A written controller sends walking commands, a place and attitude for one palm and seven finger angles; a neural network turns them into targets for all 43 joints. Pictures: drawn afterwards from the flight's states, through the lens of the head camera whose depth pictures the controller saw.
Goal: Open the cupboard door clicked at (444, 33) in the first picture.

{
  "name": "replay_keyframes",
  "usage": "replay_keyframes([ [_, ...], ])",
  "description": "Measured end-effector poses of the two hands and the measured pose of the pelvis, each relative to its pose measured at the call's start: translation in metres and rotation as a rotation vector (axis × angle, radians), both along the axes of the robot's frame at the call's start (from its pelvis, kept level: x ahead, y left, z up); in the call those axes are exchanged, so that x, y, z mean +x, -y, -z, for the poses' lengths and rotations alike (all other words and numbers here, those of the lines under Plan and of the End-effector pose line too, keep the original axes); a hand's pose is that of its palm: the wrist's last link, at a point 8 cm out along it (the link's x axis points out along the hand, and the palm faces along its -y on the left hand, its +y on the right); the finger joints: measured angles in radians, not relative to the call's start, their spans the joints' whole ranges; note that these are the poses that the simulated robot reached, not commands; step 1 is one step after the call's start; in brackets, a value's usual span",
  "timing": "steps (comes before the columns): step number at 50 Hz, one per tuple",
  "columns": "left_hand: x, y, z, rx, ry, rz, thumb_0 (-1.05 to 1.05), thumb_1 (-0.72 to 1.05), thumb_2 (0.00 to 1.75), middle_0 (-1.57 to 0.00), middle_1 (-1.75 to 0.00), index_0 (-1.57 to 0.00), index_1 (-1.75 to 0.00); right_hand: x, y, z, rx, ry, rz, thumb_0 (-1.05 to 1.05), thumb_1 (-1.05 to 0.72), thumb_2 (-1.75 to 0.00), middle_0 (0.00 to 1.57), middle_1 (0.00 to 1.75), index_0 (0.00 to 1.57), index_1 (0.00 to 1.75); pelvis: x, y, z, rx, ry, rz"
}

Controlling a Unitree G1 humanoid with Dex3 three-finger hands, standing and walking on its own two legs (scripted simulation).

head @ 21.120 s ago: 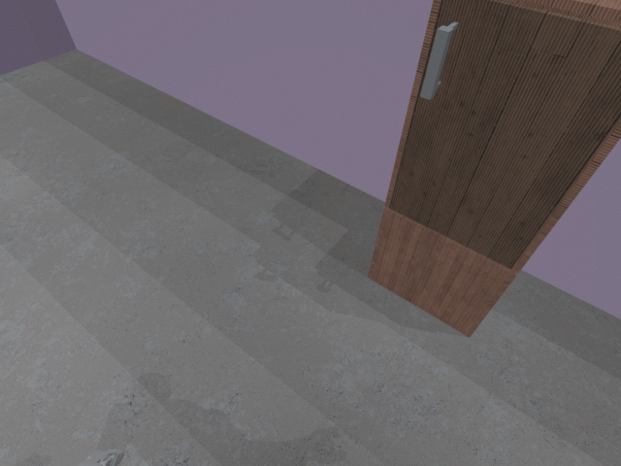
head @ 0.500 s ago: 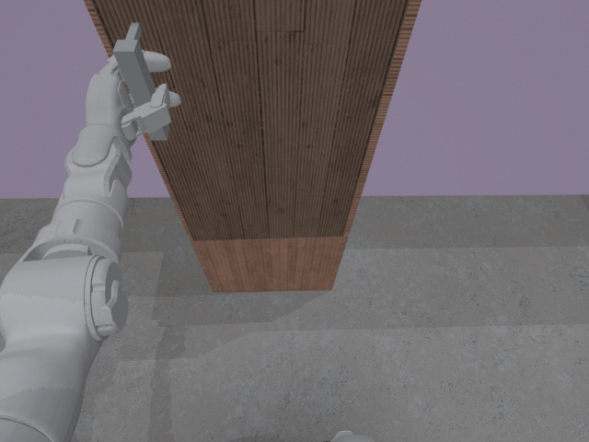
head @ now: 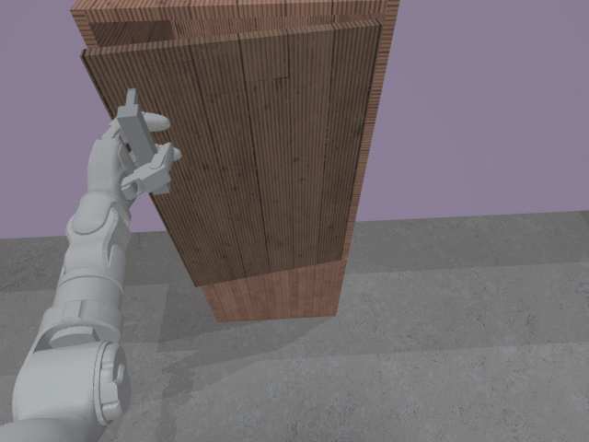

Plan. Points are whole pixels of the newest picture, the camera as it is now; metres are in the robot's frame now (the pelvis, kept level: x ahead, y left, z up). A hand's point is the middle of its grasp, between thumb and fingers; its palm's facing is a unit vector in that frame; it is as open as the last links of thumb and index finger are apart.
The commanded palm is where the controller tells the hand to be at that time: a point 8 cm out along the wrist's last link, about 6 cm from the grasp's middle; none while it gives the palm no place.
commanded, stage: pull the door open along its arc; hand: left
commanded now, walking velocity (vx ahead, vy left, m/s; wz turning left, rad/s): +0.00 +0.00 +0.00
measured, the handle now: (147, 143) +0.50 +0.19 +0.14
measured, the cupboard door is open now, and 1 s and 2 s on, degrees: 9 44 44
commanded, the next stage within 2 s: open thumb and fingers to let go in 0.74 s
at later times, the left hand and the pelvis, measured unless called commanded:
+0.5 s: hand (215, 241) +0.32 +0.08 +0.15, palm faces +0.39 -0.92 +0.03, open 6.1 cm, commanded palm +0.26 +0.12 +0.14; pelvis +0.00 -0.02 +0.01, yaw +4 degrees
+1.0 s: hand (251, 268) +0.28 +0.04 +0.15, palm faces +0.36 -0.93 -0.01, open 6.5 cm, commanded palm +0.24 +0.07 +0.14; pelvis -0.03 -0.03 +0.01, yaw +5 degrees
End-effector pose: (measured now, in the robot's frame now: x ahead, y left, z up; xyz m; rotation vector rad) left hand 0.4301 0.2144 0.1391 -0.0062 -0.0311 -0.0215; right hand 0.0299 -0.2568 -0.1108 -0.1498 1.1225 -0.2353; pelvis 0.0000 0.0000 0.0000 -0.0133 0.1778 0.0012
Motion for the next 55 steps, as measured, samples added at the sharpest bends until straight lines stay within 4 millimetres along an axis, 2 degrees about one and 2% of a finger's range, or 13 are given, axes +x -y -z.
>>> replay_keyframes([
  [6,-0.047,0.016,0.001,-0.029,0.014,-0.008,0.02,0.68,0.72,-0.38,-1.35,-0.36,-1.35,0.058,-0.004,-0.011,0.025,0.167,-0.04,0.01,-0.91,-0.9,0.2,0.3,0.2,0.3,0.003,0.002,-0.005,0.006,0.055,0.008],
  [14,-0.104,0.051,0.0,-0.066,-0.03,-0.256,0.01,0.65,0.7,-0.37,-1.35,-0.37,-1.34,0.141,-0.023,-0.037,0.056,0.359,-0.161,0.01,-0.91,-0.9,0.2,0.3,0.2,0.3,0.0,0.01,-0.008,0.014,0.12,-0.011],
  [17,-0.12,0.065,-0.003,-0.064,-0.051,-0.327,0.02,0.65,0.72,-0.36,-1.33,-0.37,-1.34,0.162,-0.033,-0.046,0.063,0.401,-0.204,0.01,-0.91,-0.9,0.2,0.3,0.2,0.3,-0.001,0.014,-0.009,0.016,0.146,-0.026],
  [20,-0.133,0.078,-0.004,-0.061,-0.068,-0.39,0.02,0.66,0.73,-0.35,-1.31,-0.37,-1.34,0.175,-0.04,-0.052,0.068,0.421,-0.242,0.01,-0.91,-0.9,0.2,0.3,0.2,0.3,-0.001,0.019,-0.01,0.017,0.167,-0.042],
  [26,-0.153,0.099,-0.006,-0.032,-0.068,-0.415,0.03,0.67,0.74,-0.33,-1.32,-0.36,-1.34,0.177,-0.046,-0.052,0.084,0.401,-0.277,0.01,-0.9,-0.9,0.2,0.3,0.2,0.3,-0.003,0.026,-0.011,0.02,0.199,-0.063],
  [41,-0.194,0.143,-0.007,0.017,-0.037,-0.307,0.04,0.67,0.72,-0.34,-1.34,-0.35,-1.34,0.134,-0.034,-0.024,0.136,0.294,-0.253,0.01,-0.91,-0.9,0.2,0.3,0.2,0.3,-0.014,0.031,-0.008,0.021,0.23,-0.071],
  [49,-0.188,0.138,-0.009,0.013,-0.043,-0.386,0.04,0.61,0.76,-0.36,-1.33,-0.37,-1.34,0.131,-0.035,-0.024,0.111,0.29,-0.282,0.01,-0.91,-0.9,0.2,0.3,0.2,0.3,-0.026,0.031,-0.009,0.021,0.243,-0.085],
  [55,-0.185,0.132,-0.015,0.006,-0.023,-0.404,0.04,0.44,0.7,-0.36,-1.31,-0.36,-1.31,0.133,-0.043,-0.032,0.103,0.317,-0.298,0.01,-0.91,-0.9,0.2,0.3,0.2,0.3,-0.033,0.028,-0.01,0.021,0.245,-0.091],
])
